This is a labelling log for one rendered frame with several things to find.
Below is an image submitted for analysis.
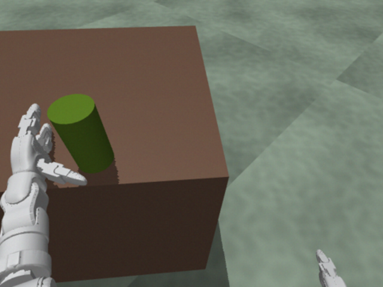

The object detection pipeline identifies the can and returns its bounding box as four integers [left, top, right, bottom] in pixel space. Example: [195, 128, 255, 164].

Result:
[47, 94, 114, 173]

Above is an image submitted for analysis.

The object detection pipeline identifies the left robot hand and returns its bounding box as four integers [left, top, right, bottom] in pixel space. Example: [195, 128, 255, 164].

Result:
[11, 103, 87, 185]

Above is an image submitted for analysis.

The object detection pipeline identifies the left robot arm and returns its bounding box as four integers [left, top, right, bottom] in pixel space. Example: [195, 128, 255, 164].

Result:
[0, 172, 57, 287]

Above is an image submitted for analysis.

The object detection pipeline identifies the right robot hand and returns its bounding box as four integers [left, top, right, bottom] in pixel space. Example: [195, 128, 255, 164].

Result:
[316, 249, 347, 287]

